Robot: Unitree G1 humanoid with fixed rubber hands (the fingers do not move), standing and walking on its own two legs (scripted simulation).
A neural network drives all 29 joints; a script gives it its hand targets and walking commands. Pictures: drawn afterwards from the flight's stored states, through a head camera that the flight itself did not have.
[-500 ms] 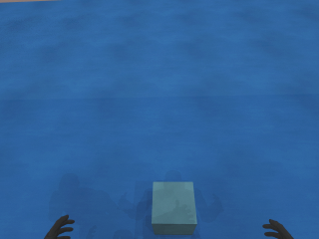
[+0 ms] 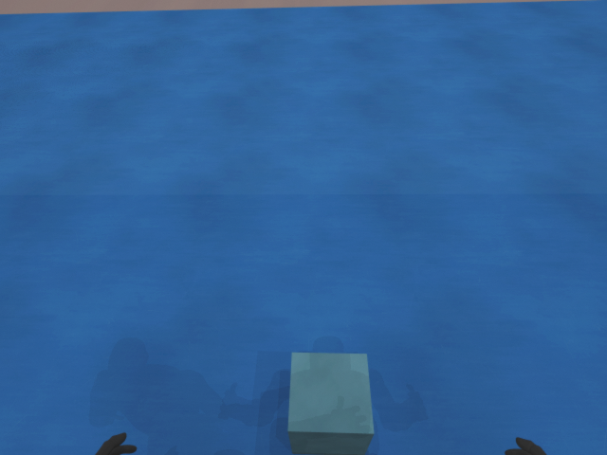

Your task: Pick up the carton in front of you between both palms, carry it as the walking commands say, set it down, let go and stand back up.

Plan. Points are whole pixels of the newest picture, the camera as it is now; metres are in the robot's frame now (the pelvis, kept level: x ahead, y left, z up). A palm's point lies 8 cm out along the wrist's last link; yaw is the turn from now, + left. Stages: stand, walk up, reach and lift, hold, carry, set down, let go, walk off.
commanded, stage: stand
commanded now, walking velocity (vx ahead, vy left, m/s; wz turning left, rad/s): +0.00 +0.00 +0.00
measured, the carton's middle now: (328, 405) +0.38 -0.03 -0.65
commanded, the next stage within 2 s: none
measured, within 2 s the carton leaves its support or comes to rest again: neither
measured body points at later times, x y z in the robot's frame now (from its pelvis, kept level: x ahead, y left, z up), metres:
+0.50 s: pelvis -0.02 +0.00 +0.00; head -0.02 +0.00 +0.45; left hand +0.08 +0.32 -0.11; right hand +0.08 -0.31 -0.11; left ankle -0.05 +0.13 -0.74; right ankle +0.02 -0.10 -0.74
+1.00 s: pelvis -0.02 +0.00 +0.00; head -0.02 +0.00 +0.45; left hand +0.07 +0.32 -0.11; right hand +0.07 -0.31 -0.11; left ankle -0.05 +0.13 -0.74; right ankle +0.02 -0.10 -0.74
